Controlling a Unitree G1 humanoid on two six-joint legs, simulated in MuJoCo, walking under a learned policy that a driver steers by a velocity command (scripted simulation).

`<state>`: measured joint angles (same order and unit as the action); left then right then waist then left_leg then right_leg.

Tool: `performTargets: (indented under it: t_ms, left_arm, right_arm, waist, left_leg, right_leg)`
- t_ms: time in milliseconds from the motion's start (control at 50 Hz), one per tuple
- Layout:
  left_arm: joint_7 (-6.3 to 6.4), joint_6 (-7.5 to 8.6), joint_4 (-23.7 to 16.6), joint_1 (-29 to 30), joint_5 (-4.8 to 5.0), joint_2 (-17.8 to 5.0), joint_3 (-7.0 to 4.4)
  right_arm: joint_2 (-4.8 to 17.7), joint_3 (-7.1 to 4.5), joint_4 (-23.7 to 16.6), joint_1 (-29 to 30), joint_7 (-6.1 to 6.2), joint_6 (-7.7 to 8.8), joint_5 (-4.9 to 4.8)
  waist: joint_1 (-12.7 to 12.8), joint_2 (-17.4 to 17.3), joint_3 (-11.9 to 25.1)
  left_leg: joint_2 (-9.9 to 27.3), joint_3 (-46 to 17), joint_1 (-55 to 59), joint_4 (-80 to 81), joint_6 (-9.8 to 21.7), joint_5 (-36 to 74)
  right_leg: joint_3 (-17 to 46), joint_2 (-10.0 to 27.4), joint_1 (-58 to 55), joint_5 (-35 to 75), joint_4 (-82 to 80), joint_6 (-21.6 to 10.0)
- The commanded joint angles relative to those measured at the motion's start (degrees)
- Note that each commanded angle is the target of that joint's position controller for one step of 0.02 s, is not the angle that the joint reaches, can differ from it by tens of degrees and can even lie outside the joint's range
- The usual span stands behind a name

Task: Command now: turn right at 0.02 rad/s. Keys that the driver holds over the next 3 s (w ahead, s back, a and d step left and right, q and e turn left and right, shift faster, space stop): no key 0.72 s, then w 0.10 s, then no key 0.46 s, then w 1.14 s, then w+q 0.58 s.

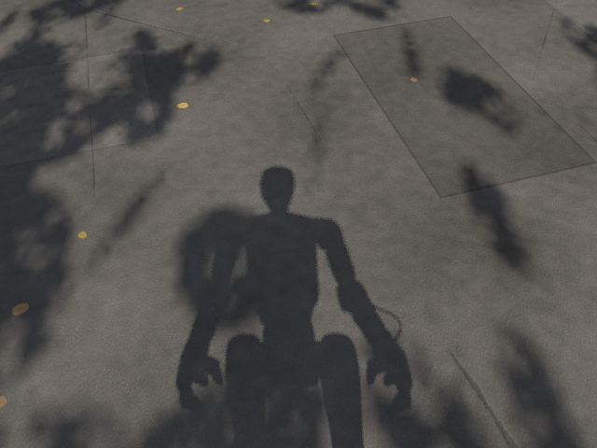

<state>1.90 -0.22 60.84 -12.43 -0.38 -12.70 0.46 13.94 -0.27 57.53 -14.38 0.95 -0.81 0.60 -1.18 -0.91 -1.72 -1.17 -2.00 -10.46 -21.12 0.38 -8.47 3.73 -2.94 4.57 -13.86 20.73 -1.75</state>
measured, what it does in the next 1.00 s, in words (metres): shifts its weight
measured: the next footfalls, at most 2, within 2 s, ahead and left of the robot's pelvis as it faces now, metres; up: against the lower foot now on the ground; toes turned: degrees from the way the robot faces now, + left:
right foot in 1.58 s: +0.12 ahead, -0.10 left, +0.00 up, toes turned -2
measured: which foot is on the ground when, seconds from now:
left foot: down 0.00-1.00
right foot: down 0.00-1.00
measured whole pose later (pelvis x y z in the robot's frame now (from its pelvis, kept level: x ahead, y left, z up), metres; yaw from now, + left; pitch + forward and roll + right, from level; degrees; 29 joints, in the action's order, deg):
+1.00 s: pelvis +0.05 +0.01 -0.01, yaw +0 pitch -1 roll +0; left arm 2.8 1.0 65.6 -21.5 -0.6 -9.4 0.2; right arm 8.5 0.4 64.4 -17.5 2.0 1.8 1.1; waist 0.4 1.7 -0.9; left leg -2.3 0.4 -11.5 -29.0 2.2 -16.5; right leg 3.8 -1.7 3.7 -21.3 26.0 -0.8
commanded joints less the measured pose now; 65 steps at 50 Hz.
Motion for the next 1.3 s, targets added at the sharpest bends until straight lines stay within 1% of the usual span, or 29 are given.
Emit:
performTargets:
  t_ms: [20, 160, 320, 500, 720, 740, 760, 780, 800, 820, 840, 860, 880, 900, 920, 940, 960, 980, 1000, 1020, 1040, 1080, 1140, 1280, 1300]
  left_arm:
    - [0.21, 0.53, -0.4, -1.36, 0.04, -6.51, -0.92]
    - [0.26, 0.66, 1.53, -3.1, 0.02, -5.28, -0.47]
    - [0.42, 0.76, 3.01, -5.28, 0.0, -3.86, -0.07]
    - [0.64, 0.87, 3.9, -7.34, -0.04, -2.56, 0.1]
    - [0.86, 0.97, 4.33, -9.16, -0.09, -1.32, 0.05]
    - [0.85, 0.97, 4.49, -9.77, -0.19, -1.01, 0.12]
    - [0.83, 0.85, 4.5, -10.07, -0.29, -1.66, -0.19]
    - [0.79, 0.6, 4.36, -10.5, -0.3, -3.07, -0.84]
    - [0.68, 0.29, 4.11, -11.12, -0.31, -4.23, -1.43]
    - [0.58, 0.11, 4.12, -12.91, -0.29, -4.91, -1.91]
    - [0.7, 0.15, 4.23, -13.62, -0.19, -4.5, -1.97]
    - [0.84, 0.47, 3.98, -12.51, -0.3, -3.11, -1.64]
    - [0.9, 0.96, 3.49, -10.48, -0.49, -1.66, -1.08]
    - [0.85, 1.47, 3.12, -8.71, -0.82, -1.33, -0.83]
    - [0.71, 1.93, 2.67, -7.93, -1.0, -1.06, -0.77]
    - [0.56, 2.08, 2.51, -9.91, -0.56, -0.09, -0.78]
    - [0.81, 1.95, 3.43, -12.04, -0.35, 0.27, -0.58]
    - [1.14, 1.69, 4.08, -13.22, 0.02, 0.38, -0.53]
    - [1.38, 1.43, 4.49, -13.83, 0.34, 0.23, -0.56]
    - [1.47, 1.24, 4.6, -13.74, 0.44, -0.51, -0.76]
    - [1.46, 1.12, 4.59, -13.49, 0.47, -0.62, -0.76]
    - [1.45, 0.91, 4.72, -13.19, 0.51, -0.3, -0.62]
    - [1.68, 0.61, 4.99, -12.83, 0.32, -0.1, -0.48]
    - [1.93, 0.27, 5.26, -11.32, 0.11, -0.09, -0.34]
    - [1.89, 0.26, 5.34, -11.51, -0.06, 0.03, -0.32]
  right_arm:
    - [4.84, -0.71, -0.14, -1.12, 0.21, 0.48, 0.01]
    - [4.02, -0.26, 2.88, -2.23, 0.49, 0.57, -0.04]
    - [2.89, 0.08, 5.16, -3.32, 0.79, 0.55, -0.07]
    - [1.68, 0.2, 6.72, -3.97, 1.07, 0.53, -0.1]
    - [0.55, 0.16, 7.85, -4.55, 1.33, 0.52, -0.12]
    - [0.12, 0.26, 8.05, -4.85, 1.31, 0.47, -0.05]
    - [0.33, 0.11, 7.87, -4.51, 1.25, 0.36, 0.09]
    - [0.7, -0.17, 7.37, -4.06, 1.13, 0.23, 0.24]
    - [0.72, -0.38, 6.68, -3.34, 0.87, 0.14, 0.56]
    - [0.35, -0.43, 5.61, -1.66, 0.5, 0.2, 0.97]
    - [-1.7, 0.07, 4.68, -0.39, 0.34, 0.58, 1.28]
    - [-3.37, 0.52, 4.54, -0.84, 0.39, 1.17, 1.46]
    - [-4.17, 0.75, 4.96, -2.75, 0.51, 1.73, 1.22]
    - [-4.02, 0.84, 5.7, -5.57, 0.63, 2.23, 0.98]
    - [-1.77, 0.36, 6.52, -8.29, 0.84, 2.77, 0.8]
    - [2.25, -0.62, 6.95, -8.32, 1.02, 3.0, 0.14]
    - [1.73, -0.43, 7.19, -9.39, 1.17, 3.08, 0.24]
    - [0.41, -0.12, 7.39, -9.76, 1.36, 3.02, 0.4]
    - [0.06, -0.04, 7.13, -9.21, 1.62, 2.79, 0.45]
    - [-0.06, -0.03, 6.74, -8.49, 1.9, 2.65, 0.37]
    - [-0.02, -0.08, 6.47, -7.93, 2.12, 2.57, 0.18]
    - [0.07, -0.26, 6.33, -7.61, 2.35, 2.39, -0.17]
    - [-0.21, -0.49, 6.35, -7.38, 2.41, 2.16, -0.33]
    - [-0.75, -0.87, 6.65, -6.47, 2.29, 1.66, -0.22]
    - [-0.77, -0.95, 6.82, -6.66, 2.21, 1.56, -0.17]
  waist:
    - [0.29, 1.71, -2.34]
    - [0.43, 0.92, -1.95]
    - [0.46, 0.94, -2.03]
    - [0.54, 0.93, -2.24]
    - [0.65, 0.9, -2.42]
    - [0.8, 1.05, -1.29]
    - [1.0, 1.64, -2.01]
    - [1.3, 3.08, -2.87]
    - [1.88, 5.18, -4.49]
    - [3.0, 6.84, -6.92]
    - [3.3, 7.95, -9.71]
    - [2.49, 7.49, -10.93]
    - [0.76, 6.57, -10.19]
    - [-1.12, 5.54, -8.49]
    - [-1.7, 3.65, -6.81]
    - [0.47, -2.3, -6.04]
    - [0.65, -3.78, -3.16]
    - [0.83, -3.78, -2.1]
    - [1.11, -3.49, -1.18]
    - [1.31, -2.86, -0.61]
    - [1.39, -2.26, -0.15]
    - [1.44, -1.16, 0.67]
    - [1.44, 0.23, 0.76]
    - [1.3, 1.37, -0.71]
    - [1.31, 1.23, -0.01]
  left_leg:
    - [4.86, -4.96, 2.16, 2.54, 1.16, 1.59]
    - [5.15, -5.04, 1.77, 2.27, 1.16, 1.82]
    - [5.33, -5.0, 1.49, 1.65, 1.29, 2.55]
    - [5.36, -4.88, 1.33, 1.06, 1.41, 3.53]
    - [5.33, -4.74, 1.24, 0.58, 1.46, 4.43]
    - [4.8, -4.48, 1.69, 0.82, 1.52, 0.38]
    - [3.63, -3.75, 0.78, -0.15, 1.71, -4.97]
    - [1.79, -2.29, -1.18, -2.78, 2.25, -11.83]
    - [-0.06, -0.74, -4.85, -6.17, 2.78, -18.3]
    - [-1.36, 0.61, -10.11, -10.31, 2.96, -20.87]
    - [-1.32, 2.38, -12.94, -13.48, 2.7, -16.49]
    - [0.44, 2.66, -11.86, -13.93, 2.66, -12.55]
    - [1.73, 1.69, -8.09, -11.04, 2.82, -9.54]
    - [2.44, 0.05, -2.44, -5.77, 3.03, -5.32]
    - [3.99, -3.32, 2.53, -2.3, 3.4, 0.49]
    - [6.1, -6.39, 3.56, -2.58, 4.45, 10.11]
    - [8.76, -8.57, 6.06, -2.15, 5.75, 17.71]
    - [9.77, -9.09, 7.87, -2.44, 6.26, 23.42]
    - [9.68, -8.64, 8.71, -2.8, 6.26, 26.9]
    - [9.19, -7.7, 9.0, -3.31, 5.93, 29.43]
    - [8.44, -6.39, 9.04, -3.59, 5.5, 31.04]
    - [7.36, -4.83, 9.02, -3.65, 4.84, 30.82]
    - [6.81, -4.06, 8.74, -3.46, 4.52, 29.26]
    - [6.19, -3.42, 7.27, -2.43, 4.08, 24.28]
    - [5.55, -3.23, 7.47, -2.01, 4.31, 19.0]
  right_leg:
    - [6.59, 7.25, 7.0, 1.07, -6.18, -2.03]
    - [5.85, 6.79, 6.6, 2.59, -5.44, -2.19]
    - [5.22, 6.49, 6.55, 4.41, -4.59, -2.14]
    - [4.78, 6.39, 6.35, 6.14, -3.77, -2.06]
    - [4.43, 6.42, 5.94, 7.52, -3.1, -1.99]
    - [4.47, 6.09, 5.63, 2.47, -4.01, -2.16]
    - [4.9, 5.64, 6.35, -4.38, -4.71, -2.67]
    - [6.03, 5.48, 7.15, -13.65, -5.16, -3.83]
    - [8.82, 6.52, 7.92, -23.01, -6.4, -5.52]
    - [13.08, 9.09, 7.73, -30.28, -8.92, -7.48]
    - [16.79, 12.56, 8.2, -29.49, -11.07, -8.98]
    - [17.71, 14.55, 9.74, -22.79, -10.62, -9.65]
    - [15.86, 14.29, 11.21, -12.49, -8.37, -9.0]
    - [12.19, 12.41, 12.24, -1.39, -4.88, -7.18]
    - [7.96, 9.34, 13.05, 6.46, -0.73, -4.89]
    - [2.61, 4.5, 12.07, 7.68, 2.26, -2.96]
    - [1.63, 4.11, 9.81, 5.23, 3.14, -1.79]
    - [1.63, 4.11, 8.51, 4.28, 3.34, -1.1]
    - [1.71, 4.33, 7.06, 4.82, 3.05, -0.56]
    - [1.81, 4.75, 5.68, 7.28, 2.55, -0.45]
    - [1.89, 5.24, 4.36, 10.24, 2.1, -0.41]
    - [1.67, 5.93, 2.16, 14.32, 1.87, -0.14]
    - [1.44, 6.63, 0.73, 16.86, 1.58, 0.15]
    - [1.45, 7.46, 0.19, 17.75, 0.53, 0.17]
    - [1.18, 6.94, 0.13, 13.4, 0.28, -0.13]
Over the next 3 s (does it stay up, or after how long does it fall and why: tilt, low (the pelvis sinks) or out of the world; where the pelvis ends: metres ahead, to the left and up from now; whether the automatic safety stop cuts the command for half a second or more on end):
stays up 0.81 -0.04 0.00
